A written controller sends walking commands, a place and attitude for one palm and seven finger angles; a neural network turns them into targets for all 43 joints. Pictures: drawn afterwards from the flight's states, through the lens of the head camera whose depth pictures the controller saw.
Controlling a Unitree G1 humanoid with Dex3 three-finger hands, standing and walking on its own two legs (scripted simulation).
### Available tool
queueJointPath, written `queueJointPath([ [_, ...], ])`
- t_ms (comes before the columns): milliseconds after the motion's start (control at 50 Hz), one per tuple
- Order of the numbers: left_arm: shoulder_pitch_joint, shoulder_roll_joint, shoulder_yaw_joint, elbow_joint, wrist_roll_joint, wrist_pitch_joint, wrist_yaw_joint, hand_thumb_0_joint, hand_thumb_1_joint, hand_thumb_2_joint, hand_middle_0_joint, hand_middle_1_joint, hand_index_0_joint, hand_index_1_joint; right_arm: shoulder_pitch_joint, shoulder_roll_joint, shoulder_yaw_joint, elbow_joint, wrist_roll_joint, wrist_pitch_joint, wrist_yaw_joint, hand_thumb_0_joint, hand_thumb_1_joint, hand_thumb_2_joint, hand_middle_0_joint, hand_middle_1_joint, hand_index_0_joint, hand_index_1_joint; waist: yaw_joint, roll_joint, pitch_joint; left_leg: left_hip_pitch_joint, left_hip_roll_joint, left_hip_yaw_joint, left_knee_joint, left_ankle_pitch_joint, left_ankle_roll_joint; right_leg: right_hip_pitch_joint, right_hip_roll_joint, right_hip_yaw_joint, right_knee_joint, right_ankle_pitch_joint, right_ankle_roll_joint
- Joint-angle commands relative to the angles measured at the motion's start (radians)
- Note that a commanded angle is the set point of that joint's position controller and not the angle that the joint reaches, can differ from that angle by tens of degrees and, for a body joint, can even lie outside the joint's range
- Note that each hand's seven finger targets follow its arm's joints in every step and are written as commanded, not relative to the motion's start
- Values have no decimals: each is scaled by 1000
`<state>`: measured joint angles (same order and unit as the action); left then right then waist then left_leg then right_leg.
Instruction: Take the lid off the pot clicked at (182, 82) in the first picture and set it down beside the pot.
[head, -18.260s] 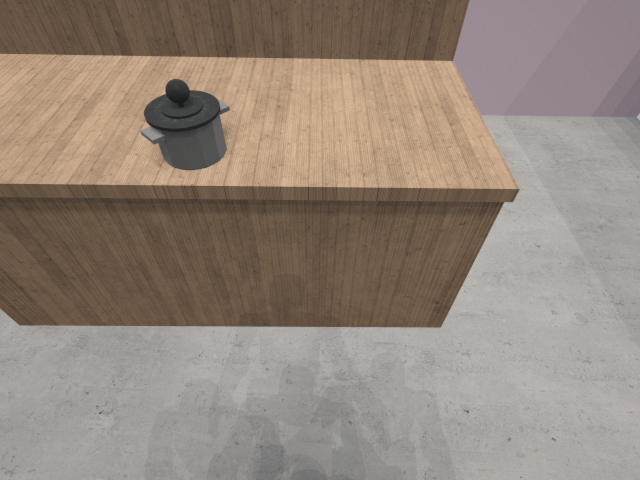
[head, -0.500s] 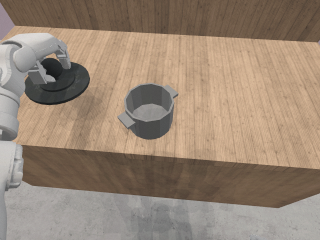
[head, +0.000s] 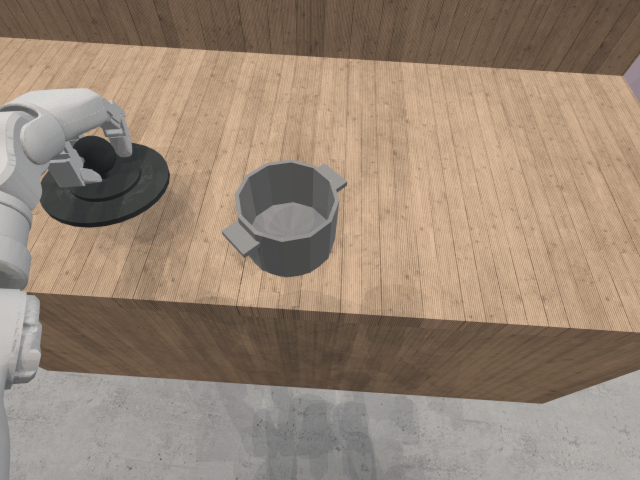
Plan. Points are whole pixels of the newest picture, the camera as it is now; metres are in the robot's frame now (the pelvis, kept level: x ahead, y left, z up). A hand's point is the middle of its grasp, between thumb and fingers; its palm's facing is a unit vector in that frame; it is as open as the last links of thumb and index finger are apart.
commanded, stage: lower the lid onto the table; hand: left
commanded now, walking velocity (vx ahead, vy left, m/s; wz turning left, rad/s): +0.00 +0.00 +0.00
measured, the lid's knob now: (94, 155) +0.50 +0.28 +0.10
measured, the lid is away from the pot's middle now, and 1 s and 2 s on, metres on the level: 0.24 0.25 0.25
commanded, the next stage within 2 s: open the fingers wide in 1.98 s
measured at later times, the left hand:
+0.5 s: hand (93, 176) +0.48 +0.28 +0.08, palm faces -0.46 -0.06 -0.89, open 7.7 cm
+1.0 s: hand (108, 186) +0.49 +0.28 +0.04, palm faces -0.50 -0.05 -0.86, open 7.7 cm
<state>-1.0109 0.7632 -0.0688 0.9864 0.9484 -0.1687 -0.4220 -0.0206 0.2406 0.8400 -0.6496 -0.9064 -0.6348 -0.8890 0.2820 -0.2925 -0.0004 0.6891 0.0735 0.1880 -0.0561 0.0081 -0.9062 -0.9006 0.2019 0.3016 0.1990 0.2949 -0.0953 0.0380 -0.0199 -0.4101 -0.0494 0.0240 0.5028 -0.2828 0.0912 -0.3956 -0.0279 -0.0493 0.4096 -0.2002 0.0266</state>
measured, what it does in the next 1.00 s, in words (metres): stands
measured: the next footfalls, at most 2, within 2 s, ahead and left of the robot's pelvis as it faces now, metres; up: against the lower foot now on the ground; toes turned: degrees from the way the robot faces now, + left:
none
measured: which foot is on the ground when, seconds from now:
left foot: down 0.00-1.00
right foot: down 0.00-1.00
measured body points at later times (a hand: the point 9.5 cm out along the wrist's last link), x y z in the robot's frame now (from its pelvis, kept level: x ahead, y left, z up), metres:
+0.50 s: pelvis +0.01 +0.00 +0.00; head +0.10 +0.01 +0.43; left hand +0.50 +0.28 +0.13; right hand +0.03 -0.28 -0.13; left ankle -0.03 +0.06 -0.74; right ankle -0.01 -0.15 -0.74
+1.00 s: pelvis +0.01 +0.01 -0.01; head +0.13 +0.02 +0.42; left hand +0.51 +0.28 +0.09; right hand -0.01 -0.27 -0.13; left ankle -0.03 +0.06 -0.74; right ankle -0.01 -0.15 -0.74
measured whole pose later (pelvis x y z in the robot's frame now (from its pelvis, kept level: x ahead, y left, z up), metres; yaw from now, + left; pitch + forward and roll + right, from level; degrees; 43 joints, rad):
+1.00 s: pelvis +0.01 +0.01 -0.01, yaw -2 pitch +17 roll -4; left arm -1.02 0.79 -0.03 1.12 1.01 -0.22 -0.36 -0.02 0.25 0.84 -0.64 -0.91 -0.63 -0.89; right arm 0.35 -0.27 0.01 0.71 0.07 0.18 -0.09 0.01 -0.90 -0.90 0.20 0.30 0.20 0.30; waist -0.14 0.03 -0.05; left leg -0.58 -0.03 0.04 0.64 -0.36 0.10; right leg -0.56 -0.01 -0.04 0.52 -0.25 0.03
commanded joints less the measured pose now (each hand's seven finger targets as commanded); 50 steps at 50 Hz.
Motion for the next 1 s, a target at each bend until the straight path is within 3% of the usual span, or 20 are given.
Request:
queueJointPath([
  [0,-515,338,127,-176,-10,-9,65,0,654,1018,-834,-1012,-812,-988,81,-171,-51,-67,-7,-16,-14,0,-900,-900,200,300,200,300,-5,87,-462,323,51,-86,12,564,-26,79,50,-11,11,292,-70],
  [100,-513,343,127,-178,1,-15,74,0,654,1018,-834,-1012,-812,-988,93,-173,-52,-62,-10,-11,-16,0,-900,-900,200,300,200,300,-8,101,-481,326,55,-81,21,584,-26,68,52,-8,18,302,-69],
  [120,-532,376,149,-220,-2,-26,77,0,654,1018,-834,-1012,-812,-988,95,-179,-55,-61,-12,-11,-16,0,-900,-900,200,300,200,300,-1,113,-501,350,56,-89,30,646,-32,71,50,-8,25,327,-73],
  [140,-525,347,134,-222,5,-25,77,0,654,1018,-834,-1012,-812,-988,96,-170,-57,-69,-16,-10,-13,0,-900,-900,200,300,200,300,-7,117,-527,367,55,-94,33,686,-33,72,57,-5,27,335,-69],
  [160,-505,321,119,-183,2,-24,75,0,654,1018,-834,-1012,-812,-988,99,-168,-57,-62,-15,-10,-15,0,-900,-900,200,300,200,300,-12,118,-499,359,57,-91,40,672,-33,48,57,-10,24,321,-67],
  [200,-470,370,156,-139,0,-26,78,0,654,1018,-834,-1012,-812,-988,105,-175,-52,-59,-9,-6,-18,0,-900,-900,200,300,200,300,-9,78,-476,310,56,-81,32,607,-25,66,55,-8,25,311,-67],
  [240,-499,297,90,-145,2,-23,77,0,654,1018,-834,-1012,-812,-988,106,-172,-54,-52,-11,-6,-18,0,-900,-900,200,300,200,300,-23,94,-463,319,56,-78,39,606,-27,27,57,-10,27,303,-67],
  [260,-504,316,104,-135,5,-23,78,0,654,1018,-834,-1012,-812,-988,114,-175,-53,-47,-8,-7,-21,0,-900,-900,200,300,200,300,-22,80,-451,309,58,-79,40,577,-25,20,58,-11,26,286,-66],
  [320,-539,345,121,-198,6,-37,87,0,654,1018,-834,-1012,-812,-988,120,-176,-58,-48,-14,-10,-24,0,-900,-900,200,300,200,300,-19,132,-515,359,56,-84,57,651,-32,18,56,-6,37,314,-70],
  [480,-500,332,108,-84,16,-37,93,0,654,1018,-834,-1012,-812,-988,146,-177,-48,-30,-6,-16,-37,0,-900,-900,200,300,200,300,-33,74,-469,276,57,-71,71,568,-24,-8,61,-10,54,287,-67],
  [520,-533,370,129,-132,21,-47,99,0,654,1018,-834,-1012,-812,-988,149,-184,-51,-30,-10,-16,-38,0,-900,-900,200,300,200,300,-26,128,-497,307,59,-74,83,621,-33,-21,57,-9,65,304,-72],
  [540,-563,331,98,-162,27,-45,97,0,654,1018,-834,-1012,-812,-988,156,-175,-53,-30,-14,-17,-37,0,-900,-900,200,300,200,300,-36,155,-535,345,63,-79,87,662,-38,-32,64,-9,67,306,-68],
  [640,-516,378,144,-115,26,-53,101,0,654,1018,-834,-1012,-812,-988,176,-178,-51,-26,-14,-17,-43,0,-900,-900,200,300,200,300,-34,119,-537,315,62,-81,106,675,-38,-36,67,-10,80,311,-65],
  [660,-513,325,107,-90,26,-49,98,0,654,1018,-834,-1012,-812,-988,173,-175,-51,-23,-14,-17,-43,0,-900,-900,200,300,200,300,-37,125,-516,301,62,-77,108,657,-37,-54,67,-13,78,300,-66],
  [720,-523,364,132,-109,34,-55,107,0,654,1018,-834,-1012,-812,-988,183,-182,-53,-16,-15,-17,-40,0,-900,-900,200,300,200,300,-29,160,-510,311,64,-80,123,695,-45,-81,66,-14,91,299,-72],
  [760,-525,340,122,-109,36,-53,107,0,654,1018,-834,-1012,-812,-988,194,-175,-56,-17,-18,-17,-41,0,-900,-900,200,300,200,300,-37,145,-547,319,66,-83,127,694,-42,-73,72,-15,91,298,-67],
  [820,-505,348,126,-80,30,-57,107,0,654,1018,-834,-1012,-812,-988,205,-182,-55,-10,-17,-18,-43,0,-900,-900,200,300,200,300,-40,118,-520,293,66,-79,137,684,-40,-93,70,-17,99,296,-68],
  [900,-518,329,108,-80,41,-55,109,0,654,1018,-834,-1012,-812,-988,215,-177,-53,-8,-15,-16,-47,0,-900,-900,200,300,200,300,-49,145,-524,292,70,-80,143,660,-45,-121,76,-20,106,271,-68],
  [940,-546,368,135,-119,43,-60,114,0,654,1018,-834,-1012,-812,-988,221,-180,-55,-10,-21,-15,-48,0,-900,-900,200,300,200,300,-46,152,-563,306,70,-83,145,685,-47,-105,76,-15,111,282,-66],
  [980,-499,349,127,-64,49,-61,118,0,654,1018,-834,-1012,-812,-988,224,-174,-51,-8,-16,-17,-50,0,-900,-900,200,300,200,300,-48,158,-528,285,70,-80,156,668,-49,-138,78,-22,117,260,-68],
])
